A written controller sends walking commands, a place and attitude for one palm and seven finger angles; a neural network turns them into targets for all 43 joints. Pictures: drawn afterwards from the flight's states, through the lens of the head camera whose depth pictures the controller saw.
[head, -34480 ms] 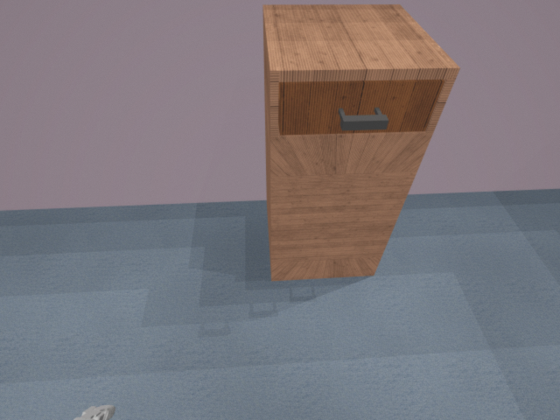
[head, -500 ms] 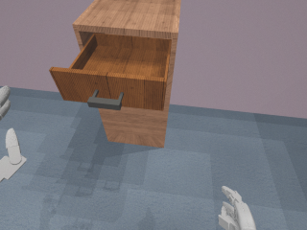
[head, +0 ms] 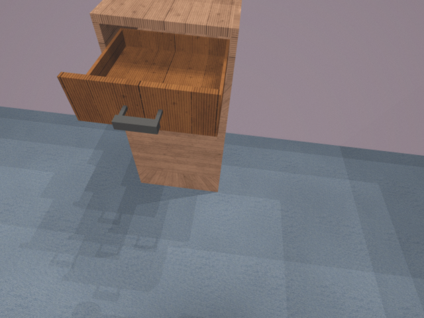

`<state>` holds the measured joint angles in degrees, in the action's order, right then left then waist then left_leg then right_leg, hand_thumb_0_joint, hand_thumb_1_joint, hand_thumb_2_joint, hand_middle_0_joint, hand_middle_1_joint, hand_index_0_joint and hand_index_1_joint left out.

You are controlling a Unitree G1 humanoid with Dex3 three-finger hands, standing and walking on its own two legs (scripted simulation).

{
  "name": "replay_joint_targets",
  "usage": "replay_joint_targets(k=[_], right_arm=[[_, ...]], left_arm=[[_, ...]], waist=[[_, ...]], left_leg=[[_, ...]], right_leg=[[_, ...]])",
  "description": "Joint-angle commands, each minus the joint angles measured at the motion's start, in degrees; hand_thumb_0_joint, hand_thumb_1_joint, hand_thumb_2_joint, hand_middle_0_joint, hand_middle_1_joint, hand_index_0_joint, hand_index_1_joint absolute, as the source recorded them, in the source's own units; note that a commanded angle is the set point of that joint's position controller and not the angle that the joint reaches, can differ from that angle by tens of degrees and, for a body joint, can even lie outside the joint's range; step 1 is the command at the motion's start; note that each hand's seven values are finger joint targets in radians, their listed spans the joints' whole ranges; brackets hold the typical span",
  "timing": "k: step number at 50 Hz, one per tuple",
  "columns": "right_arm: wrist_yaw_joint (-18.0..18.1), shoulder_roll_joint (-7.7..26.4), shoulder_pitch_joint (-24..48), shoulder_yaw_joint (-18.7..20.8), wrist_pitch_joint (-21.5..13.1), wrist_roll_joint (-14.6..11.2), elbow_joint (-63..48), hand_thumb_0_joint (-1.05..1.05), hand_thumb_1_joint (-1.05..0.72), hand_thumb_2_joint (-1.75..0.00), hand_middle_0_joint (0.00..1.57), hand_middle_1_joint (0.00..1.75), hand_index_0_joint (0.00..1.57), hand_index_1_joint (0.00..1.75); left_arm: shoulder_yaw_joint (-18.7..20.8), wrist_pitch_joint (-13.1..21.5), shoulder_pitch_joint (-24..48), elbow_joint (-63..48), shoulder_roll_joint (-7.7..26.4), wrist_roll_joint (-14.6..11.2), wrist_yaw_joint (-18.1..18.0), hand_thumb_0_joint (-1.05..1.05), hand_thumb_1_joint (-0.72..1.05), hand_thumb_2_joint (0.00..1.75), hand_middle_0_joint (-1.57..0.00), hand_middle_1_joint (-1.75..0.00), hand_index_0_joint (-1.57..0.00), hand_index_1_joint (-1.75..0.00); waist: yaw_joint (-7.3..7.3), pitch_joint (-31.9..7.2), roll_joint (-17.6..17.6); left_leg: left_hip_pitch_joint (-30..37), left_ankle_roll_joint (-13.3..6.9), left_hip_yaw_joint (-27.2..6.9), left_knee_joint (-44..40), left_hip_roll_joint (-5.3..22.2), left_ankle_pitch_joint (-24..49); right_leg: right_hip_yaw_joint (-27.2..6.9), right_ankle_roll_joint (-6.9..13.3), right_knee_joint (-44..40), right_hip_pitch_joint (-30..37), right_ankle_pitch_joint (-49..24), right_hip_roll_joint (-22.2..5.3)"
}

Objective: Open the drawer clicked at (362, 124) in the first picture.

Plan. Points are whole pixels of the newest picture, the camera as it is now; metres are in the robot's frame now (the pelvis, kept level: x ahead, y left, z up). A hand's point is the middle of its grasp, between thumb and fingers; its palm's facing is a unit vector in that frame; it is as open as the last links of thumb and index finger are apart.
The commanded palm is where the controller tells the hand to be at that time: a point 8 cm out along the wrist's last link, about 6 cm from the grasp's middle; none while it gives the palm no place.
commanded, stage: let the arm hang, fingers relaxed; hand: left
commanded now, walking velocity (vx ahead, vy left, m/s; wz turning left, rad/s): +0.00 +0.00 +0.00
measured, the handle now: (139, 118) +0.54 +0.20 +0.03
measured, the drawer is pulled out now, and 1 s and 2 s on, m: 0.27 0.27 0.27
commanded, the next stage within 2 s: look to check the result in 0.76 s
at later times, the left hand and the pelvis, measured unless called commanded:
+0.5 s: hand out of the picture +0.01 +0.18 -0.16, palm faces +0.02 -0.98 -0.21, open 7.4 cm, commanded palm none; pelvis +0.01 +0.01 +0.01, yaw -1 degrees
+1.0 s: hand out of the picture +0.03 +0.18 -0.16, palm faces +0.02 -0.98 -0.20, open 7.4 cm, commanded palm none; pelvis +0.03 +0.01 +0.01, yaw -1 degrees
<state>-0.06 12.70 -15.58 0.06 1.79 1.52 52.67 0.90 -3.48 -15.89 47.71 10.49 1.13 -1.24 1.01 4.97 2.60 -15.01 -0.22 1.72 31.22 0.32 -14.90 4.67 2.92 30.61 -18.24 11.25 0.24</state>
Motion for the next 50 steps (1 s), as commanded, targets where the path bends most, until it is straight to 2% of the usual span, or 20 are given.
replay_joint_targets(k=[1,3,4,6,9,11,15,17,22,25,31,35,41,44,50], right_arm=[[1.07,4.45,-1.00,1.37,-1.12,-0.04,-1.66,0.00,-0.90,-0.90,0.20,0.30,0.20,0.30],[1.21,3.70,-3.51,1.38,-0.91,-0.16,0.50,0.00,-0.90,-0.90,0.20,0.30,0.20,0.30],[1.30,3.46,-4.74,1.44,-0.85,-0.21,1.16,0.00,-0.90,-0.90,0.20,0.30,0.20,0.30],[1.40,2.90,-6.62,1.58,-0.59,-0.38,2.66,0.00,-0.90,-0.90,0.20,0.30,0.20,0.30],[1.57,1.92,-9.60,1.53,-0.40,-0.25,4.90,0.00,-0.90,-0.90,0.20,0.30,0.20,0.30],[1.67,1.23,-10.41,1.56,-0.39,-0.32,5.99,0.00,-0.90,-0.90,0.20,0.30,0.20,0.30],[1.87,0.26,-11.93,1.30,-0.81,-0.33,7.76,0.00,-0.90,-0.90,0.20,0.30,0.20,0.30],[1.92,-0.57,-11.99,1.24,-0.89,-0.32,8.32,0.00,-0.90,-0.90,0.20,0.30,0.20,0.30],[2.10,-1.72,-11.54,1.14,-1.17,-0.39,9.04,0.00,-0.90,-0.90,0.20,0.30,0.20,0.30],[2.23,-1.99,-11.06,1.17,-1.32,-0.37,9.12,0.00,-0.90,-0.90,0.20,0.30,0.20,0.30],[2.43,-2.18,-9.92,1.42,-1.65,-0.55,8.95,0.00,-0.90,-0.90,0.20,0.30,0.20,0.30],[2.49,-2.02,-9.75,1.34,-1.85,-0.54,9.00,0.00,-0.90,-0.90,0.20,0.30,0.20,0.30],[2.49,-1.18,-8.88,1.65,-1.74,-0.69,9.00,0.00,-0.90,-0.90,0.20,0.30,0.20,0.30],[2.56,-1.07,-8.47,1.50,-2.07,-0.72,9.29,0.00,-0.90,-0.90,0.20,0.30,0.20,0.30],[2.74,-0.24,-7.07,1.42,-2.24,-0.74,9.36,0.00,-0.90,-0.90,0.20,0.30,0.20,0.30]], left_arm=[[2.61,2.99,-1.70,0.75,8.99,0.11,0.04,0.00,0.90,0.90,-0.20,-0.30,-0.20,-0.30],[2.08,3.11,-1.65,3.77,8.67,-0.20,0.11,0.00,0.90,0.90,-0.20,-0.30,-0.20,-0.30],[2.09,3.24,-1.83,4.76,8.53,-0.27,0.11,0.00,0.90,0.90,-0.20,-0.30,-0.20,-0.30],[1.98,3.33,-1.68,6.97,8.23,-0.29,-0.05,0.00,0.90,0.90,-0.20,-0.30,-0.20,-0.30],[1.77,3.19,-1.72,9.51,7.34,-0.39,-0.16,0.00,0.90,0.90,-0.20,-0.30,-0.20,-0.30],[1.58,3.29,-2.54,11.01,6.63,-0.43,-0.41,0.00,0.90,0.90,-0.20,-0.30,-0.20,-0.30],[1.61,3.25,-3.17,12.80,5.74,-0.48,-0.58,0.00,0.90,0.90,-0.20,-0.30,-0.20,-0.30],[1.57,3.21,-3.52,13.37,5.23,-0.44,-0.74,0.00,0.90,0.90,-0.20,-0.30,-0.20,-0.30],[1.64,3.23,-3.66,14.08,4.23,-0.37,-0.95,0.00,0.90,0.90,-0.20,-0.30,-0.20,-0.30],[1.69,3.32,-3.70,14.22,3.51,-0.33,-0.96,0.00,0.90,0.90,-0.20,-0.30,-0.20,-0.30],[1.70,3.60,-3.85,14.77,2.71,-0.23,-1.08,0.00,0.90,0.90,-0.20,-0.30,-0.20,-0.30],[1.72,3.76,-3.27,14.89,2.89,-0.35,-0.96,0.00,0.90,0.90,-0.20,-0.30,-0.20,-0.30],[1.74,3.97,-2.98,15.11,3.01,-0.26,-1.08,0.00,0.90,0.90,-0.20,-0.30,-0.20,-0.30],[1.73,4.11,-2.56,15.32,3.21,-0.36,-1.04,0.00,0.90,0.90,-0.20,-0.30,-0.20,-0.30],[1.65,4.17,-2.13,15.63,3.44,-0.44,-1.04,0.00,0.90,0.90,-0.20,-0.30,-0.20,-0.30]], waist=[[-1.10,-4.18,-11.49],[-0.90,-4.90,-11.17],[-0.84,-5.24,-9.89],[-0.56,-3.05,-5.79],[-0.13,-0.20,-2.22],[-0.06,0.52,-1.46],[-0.33,0.91,0.13],[-0.37,1.45,-1.39],[-0.58,1.95,-2.22],[-0.80,2.60,-3.96],[-0.88,1.57,-5.12],[-0.70,0.64,-4.41],[-0.30,0.40,-2.53],[-0.39,-0.83,-3.89],[-0.43,-1.15,-3.72]], left_leg=[[-2.45,-2.15,-5.49,-9.33,3.49,-6.74],[-2.44,-2.21,-5.43,-9.94,3.73,-7.38],[-2.32,-2.21,-5.39,-9.78,3.69,-7.16],[-1.80,-2.15,-5.18,-9.62,3.92,-6.51],[-1.53,-2.31,-4.82,-9.75,3.80,-6.80],[-0.12,-2.39,-4.67,-9.68,3.89,-6.07],[-1.56,-2.61,-4.75,-11.17,4.10,-5.65],[-1.54,-2.59,-4.65,-11.77,4.25,-5.41],[-1.77,-2.53,-4.90,-12.88,4.67,-5.06],[-2.52,-2.35,-4.97,-13.60,4.75,-5.34],[-0.62,-2.22,-4.92,-13.69,5.13,-2.89],[0.19,-2.08,-4.76,-13.63,5.21,-0.69],[2.79,-1.96,-4.17,-13.05,5.13,0.54],[3.14,-1.87,-4.28,-13.30,5.50,3.12],[4.48,-1.63,-4.06,-13.53,5.81,5.23]], right_leg=[[-10.47,1.08,-12.40,5.53,11.07,-5.76],[-10.19,1.03,-13.09,6.64,11.06,-5.83],[-10.47,1.11,-13.55,7.11,11.26,-5.89],[-10.29,1.20,-14.89,5.27,12.88,-6.01],[-10.50,1.14,-16.39,2.44,16.13,-6.19],[-10.68,1.06,-17.01,0.70,16.80,-5.79],[-10.14,0.65,-16.00,2.59,14.52,-5.50],[-9.73,0.53,-15.58,2.37,13.58,-5.40],[-9.00,0.26,-14.20,2.98,10.31,-5.02],[-8.86,0.18,-13.60,3.51,8.72,-4.88],[-8.35,0.12,-12.63,4.20,4.64,-4.74],[-8.10,0.11,-12.30,5.64,2.08,-5.09],[-8.59,0.14,-13.12,4.62,2.49,-5.20],[-8.04,0.13,-12.28,6.68,-1.32,-5.48],[-7.83,0.11,-11.79,7.60,-4.39,-5.46]])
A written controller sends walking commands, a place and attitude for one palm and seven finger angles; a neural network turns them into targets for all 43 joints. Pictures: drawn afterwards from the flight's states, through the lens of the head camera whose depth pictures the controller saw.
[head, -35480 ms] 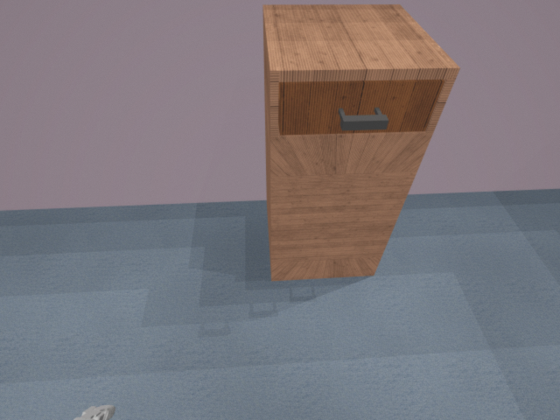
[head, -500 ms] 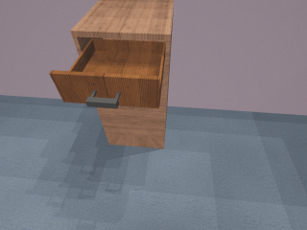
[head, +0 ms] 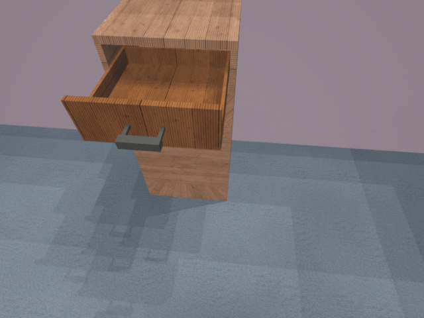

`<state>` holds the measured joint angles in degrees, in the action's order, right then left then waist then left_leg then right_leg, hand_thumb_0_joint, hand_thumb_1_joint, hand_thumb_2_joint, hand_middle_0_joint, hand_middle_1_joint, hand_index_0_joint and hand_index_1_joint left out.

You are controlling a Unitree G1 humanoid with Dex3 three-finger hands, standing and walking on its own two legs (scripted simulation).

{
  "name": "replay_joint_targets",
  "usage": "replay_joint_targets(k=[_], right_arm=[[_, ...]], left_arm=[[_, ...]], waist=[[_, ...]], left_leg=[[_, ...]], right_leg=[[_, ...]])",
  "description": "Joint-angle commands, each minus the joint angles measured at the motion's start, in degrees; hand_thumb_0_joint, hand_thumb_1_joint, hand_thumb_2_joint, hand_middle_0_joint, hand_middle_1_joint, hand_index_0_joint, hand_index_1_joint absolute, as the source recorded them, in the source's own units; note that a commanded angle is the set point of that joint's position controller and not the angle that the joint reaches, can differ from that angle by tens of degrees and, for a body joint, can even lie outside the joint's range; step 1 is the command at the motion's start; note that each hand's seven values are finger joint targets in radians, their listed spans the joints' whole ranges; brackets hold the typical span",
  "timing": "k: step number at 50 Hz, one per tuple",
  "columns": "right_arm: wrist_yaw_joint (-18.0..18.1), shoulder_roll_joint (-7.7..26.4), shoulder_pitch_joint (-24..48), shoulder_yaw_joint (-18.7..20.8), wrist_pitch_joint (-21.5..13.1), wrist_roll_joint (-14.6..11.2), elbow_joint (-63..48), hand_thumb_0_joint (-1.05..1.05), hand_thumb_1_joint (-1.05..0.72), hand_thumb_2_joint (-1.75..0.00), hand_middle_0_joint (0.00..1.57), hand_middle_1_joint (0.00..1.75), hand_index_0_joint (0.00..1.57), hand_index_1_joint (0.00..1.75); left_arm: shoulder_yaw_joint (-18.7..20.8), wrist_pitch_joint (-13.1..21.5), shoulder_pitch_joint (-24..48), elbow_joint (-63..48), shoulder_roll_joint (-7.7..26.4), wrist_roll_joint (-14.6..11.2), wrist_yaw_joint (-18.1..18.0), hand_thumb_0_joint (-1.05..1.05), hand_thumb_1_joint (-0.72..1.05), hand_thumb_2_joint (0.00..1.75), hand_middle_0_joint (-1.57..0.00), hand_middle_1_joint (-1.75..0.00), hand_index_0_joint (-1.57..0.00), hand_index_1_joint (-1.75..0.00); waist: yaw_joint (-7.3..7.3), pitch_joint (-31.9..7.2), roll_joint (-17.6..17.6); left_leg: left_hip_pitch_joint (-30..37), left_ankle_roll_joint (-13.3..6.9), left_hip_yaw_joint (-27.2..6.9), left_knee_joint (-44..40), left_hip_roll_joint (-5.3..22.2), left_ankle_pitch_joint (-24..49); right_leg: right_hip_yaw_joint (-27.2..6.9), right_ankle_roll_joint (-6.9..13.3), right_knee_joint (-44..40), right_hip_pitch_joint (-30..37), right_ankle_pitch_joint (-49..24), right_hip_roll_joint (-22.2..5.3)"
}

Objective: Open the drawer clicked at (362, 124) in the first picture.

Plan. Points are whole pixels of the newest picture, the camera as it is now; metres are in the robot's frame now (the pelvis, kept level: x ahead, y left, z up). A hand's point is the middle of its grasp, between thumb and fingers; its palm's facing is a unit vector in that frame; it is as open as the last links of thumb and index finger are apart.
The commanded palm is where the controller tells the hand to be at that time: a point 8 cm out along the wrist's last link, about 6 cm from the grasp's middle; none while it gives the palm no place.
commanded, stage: look to check the result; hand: left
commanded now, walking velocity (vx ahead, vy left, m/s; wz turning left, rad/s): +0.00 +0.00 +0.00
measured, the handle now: (142, 136) +0.51 +0.21 +0.02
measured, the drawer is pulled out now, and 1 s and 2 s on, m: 0.27 0.27 0.27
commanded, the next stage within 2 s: stand and wait in 0.34 s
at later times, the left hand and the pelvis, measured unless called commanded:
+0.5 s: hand out of the picture +0.05 +0.17 -0.17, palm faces +0.02 -0.97 -0.24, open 7.4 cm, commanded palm none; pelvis +0.02 -0.01 +0.00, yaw +0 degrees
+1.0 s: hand out of the picture +0.08 +0.20 -0.16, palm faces +0.01 -0.95 -0.30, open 7.4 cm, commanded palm none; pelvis +0.02 -0.02 +0.00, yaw +0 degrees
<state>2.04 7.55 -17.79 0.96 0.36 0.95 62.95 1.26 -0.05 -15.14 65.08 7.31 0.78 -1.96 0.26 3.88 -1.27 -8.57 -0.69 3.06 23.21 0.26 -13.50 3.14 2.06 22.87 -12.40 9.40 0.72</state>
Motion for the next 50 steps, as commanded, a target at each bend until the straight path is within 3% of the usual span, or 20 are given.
replay_joint_targets(k=[1,19,26,32,36,38,47,50], right_arm=[[0.66,5.39,-4.46,0.65,-0.79,-0.31,-1.01,0.00,-0.90,-0.90,0.20,0.30,0.20,0.30],[0.51,7.63,-1.39,0.66,-0.82,-0.13,-0.53,0.00,-0.90,-0.90,0.20,0.30,0.20,0.30],[0.57,9.84,0.38,1.11,-1.06,-0.23,-1.02,0.00,-0.90,-0.90,0.20,0.30,0.20,0.30],[0.45,11.29,1.53,1.28,-0.97,-0.09,-0.97,0.00,-0.90,-0.90,0.20,0.30,0.20,0.30],[0.34,12.47,2.64,1.51,-0.94,-0.14,-1.31,0.00,-0.90,-0.90,0.20,0.30,0.20,0.30],[0.23,13.18,3.08,1.53,-0.93,-0.08,-1.22,0.00,-0.90,-0.90,0.20,0.30,0.20,0.30],[-0.18,15.43,4.76,1.76,-0.78,0.01,-1.61,0.00,-0.90,-0.90,0.20,0.30,0.20,0.30],[-0.26,16.32,5.73,1.80,-0.91,0.01,-1.81,0.00,-0.90,-0.90,0.20,0.30,0.20,0.30]], left_arm=[[1.33,0.79,-2.76,-1.73,6.84,0.00,-0.36,0.00,0.90,0.90,-0.20,-0.30,-0.20,-0.30],[1.63,1.14,0.63,-2.38,9.65,-0.12,-0.15,0.00,0.90,0.90,-0.20,-0.30,-0.20,-0.30],[2.09,1.66,1.94,-2.91,11.67,-0.17,-0.10,0.00,0.90,0.90,-0.20,-0.30,-0.20,-0.30],[2.25,1.82,3.51,-2.99,13.23,-0.19,0.00,0.00,0.90,0.90,-0.20,-0.30,-0.20,-0.30],[2.43,1.98,4.41,-3.25,14.45,-0.15,0.06,0.00,0.90,0.90,-0.20,-0.30,-0.20,-0.30],[2.46,1.99,5.27,-3.28,15.21,-0.21,0.10,0.00,0.90,0.90,-0.20,-0.30,-0.20,-0.30],[2.71,2.05,7.49,-3.79,17.62,-0.17,0.35,0.00,0.90,0.90,-0.20,-0.30,-0.20,-0.30],[2.72,2.16,8.15,-3.93,18.33,-0.21,0.46,0.00,0.90,0.90,-0.20,-0.30,-0.20,-0.30]], waist=[[0.31,0.20,0.21],[0.32,-0.37,1.17],[0.26,-3.00,1.11],[0.44,-2.26,0.28],[0.34,-2.46,2.46],[0.50,-2.79,1.06],[0.48,-2.46,1.88],[0.38,-2.69,0.94]], left_leg=[[-1.40,-1.20,-5.49,-5.47,5.93,4.21],[-0.07,-0.82,-4.76,-5.93,5.89,5.92],[2.24,-0.70,-4.70,-5.60,6.17,8.16],[2.14,-0.54,-4.47,-5.89,6.35,7.63],[2.71,-0.54,-4.67,-6.28,6.41,6.84],[2.51,-0.41,-4.61,-6.23,6.33,6.79],[2.61,-0.49,-4.77,-6.69,6.31,4.48],[2.66,-0.39,-4.76,-6.70,6.34,5.60]], right_leg=[[-6.42,1.01,-4.17,1.16,-2.54,-5.80],[-6.95,1.12,-5.13,3.66,-6.23,-6.45],[-7.33,1.55,-5.00,5.15,-10.66,-6.54],[-7.71,1.60,-5.93,5.47,-10.88,-6.91],[-8.00,1.58,-6.61,5.52,-10.15,-6.79],[-8.30,1.53,-6.83,6.12,-10.22,-7.09],[-9.36,1.10,-9.10,5.83,-4.53,-7.22],[-9.39,1.12,-8.73,6.24,-6.64,-7.47]])
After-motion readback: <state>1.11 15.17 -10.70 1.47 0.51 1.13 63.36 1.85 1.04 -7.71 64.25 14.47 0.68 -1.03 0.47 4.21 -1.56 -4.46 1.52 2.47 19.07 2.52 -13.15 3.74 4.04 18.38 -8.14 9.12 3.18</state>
